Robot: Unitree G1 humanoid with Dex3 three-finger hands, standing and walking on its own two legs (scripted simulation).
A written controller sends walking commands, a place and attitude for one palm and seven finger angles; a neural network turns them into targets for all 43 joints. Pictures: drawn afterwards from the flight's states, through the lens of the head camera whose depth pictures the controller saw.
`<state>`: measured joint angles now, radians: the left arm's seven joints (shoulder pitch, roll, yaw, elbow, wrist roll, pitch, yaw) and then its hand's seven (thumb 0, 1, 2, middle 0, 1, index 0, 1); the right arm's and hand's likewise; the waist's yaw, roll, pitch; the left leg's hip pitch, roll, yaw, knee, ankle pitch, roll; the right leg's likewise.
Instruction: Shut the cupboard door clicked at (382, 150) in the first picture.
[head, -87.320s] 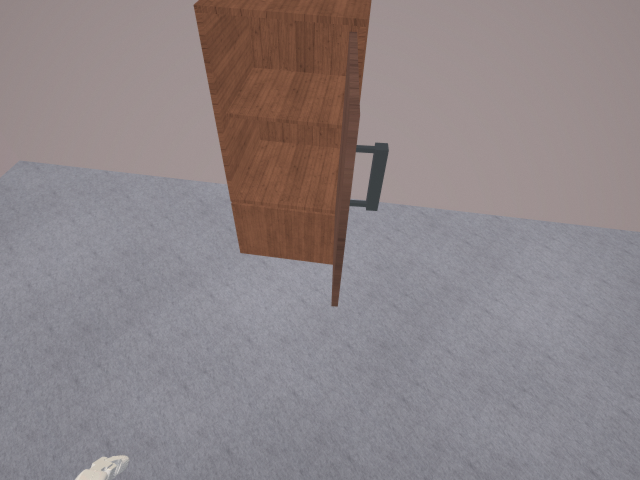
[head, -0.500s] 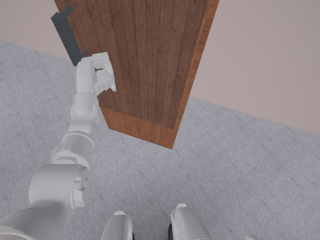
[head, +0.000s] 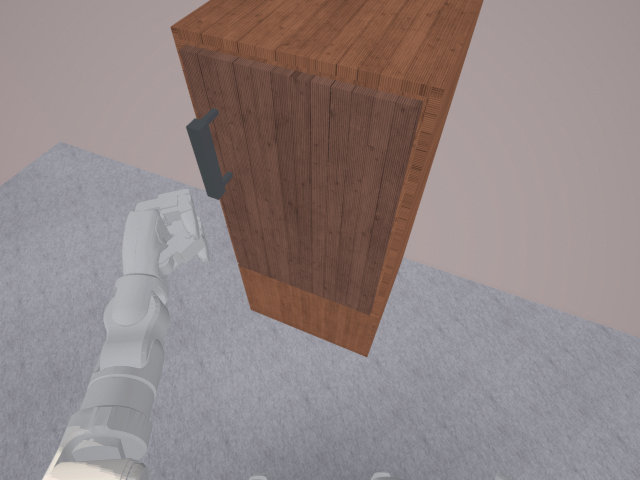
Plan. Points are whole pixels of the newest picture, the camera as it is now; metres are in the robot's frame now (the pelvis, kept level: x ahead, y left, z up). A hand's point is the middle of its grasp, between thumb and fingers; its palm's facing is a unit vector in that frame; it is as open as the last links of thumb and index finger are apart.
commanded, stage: draw the hand back to the body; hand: left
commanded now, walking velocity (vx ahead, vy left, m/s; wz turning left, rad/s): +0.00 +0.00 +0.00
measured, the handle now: (214, 154) +0.64 +0.19 +0.01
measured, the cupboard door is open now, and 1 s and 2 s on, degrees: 0 0 0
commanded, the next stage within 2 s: step back with the hand held close in 1.16 s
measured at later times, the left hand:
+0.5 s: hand (73, 295) +0.27 +0.23 +0.16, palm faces +0.30 -0.91 -0.28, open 4.0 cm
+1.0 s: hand out of the picture +0.20 +0.27 +0.20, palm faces +0.50 -0.77 -0.39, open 7.2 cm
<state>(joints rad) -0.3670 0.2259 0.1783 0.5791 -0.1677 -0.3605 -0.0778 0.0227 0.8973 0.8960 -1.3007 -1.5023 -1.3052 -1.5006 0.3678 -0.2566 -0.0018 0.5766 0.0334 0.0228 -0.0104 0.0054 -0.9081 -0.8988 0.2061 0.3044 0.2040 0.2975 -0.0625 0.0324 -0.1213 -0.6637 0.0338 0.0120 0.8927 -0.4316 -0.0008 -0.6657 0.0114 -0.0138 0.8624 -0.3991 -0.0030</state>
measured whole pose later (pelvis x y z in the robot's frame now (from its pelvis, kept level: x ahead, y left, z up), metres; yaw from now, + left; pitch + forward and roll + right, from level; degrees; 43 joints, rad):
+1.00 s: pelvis +0.02 +0.00 +0.05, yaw +2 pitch -4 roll +0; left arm 0.44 0.31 0.34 -0.33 -0.07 -0.06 0.10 0.02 0.89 0.90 -0.24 -0.34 -0.25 -0.34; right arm 0.21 -0.24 0.01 0.63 0.01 -0.10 -0.09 0.01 -0.91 -0.90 0.21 0.30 0.20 0.30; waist 0.07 0.08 0.01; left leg -0.11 0.01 0.00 0.44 -0.27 0.00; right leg -0.11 -0.01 -0.03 0.44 -0.26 0.00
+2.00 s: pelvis -0.07 +0.02 +0.03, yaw +1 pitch -2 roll -1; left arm 0.50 0.38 0.43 -0.45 -0.01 -0.20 0.14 0.02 0.89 0.89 -0.21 -0.30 -0.22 -0.30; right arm 0.23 -0.22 0.01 0.55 0.00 -0.04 -0.09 0.01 -0.90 -0.90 0.21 0.30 0.21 0.30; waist 0.02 0.01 0.01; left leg -0.40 0.01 0.02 0.67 -0.27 0.05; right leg -0.37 -0.02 -0.01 0.59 -0.19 0.03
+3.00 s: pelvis -0.32 +0.02 +0.04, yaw +2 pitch +1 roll +0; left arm 0.52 0.46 0.42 -0.55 -0.05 -0.13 0.17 0.02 0.89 0.90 -0.21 -0.30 -0.21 -0.30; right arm 0.22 -0.16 0.05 0.58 -0.02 -0.08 -0.05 0.00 -0.90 -0.90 0.21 0.31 0.21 0.30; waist 0.01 -0.04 -0.06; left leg -0.53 0.06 0.10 0.65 -0.35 -0.03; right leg -0.12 0.05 -0.05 0.42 -0.35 -0.10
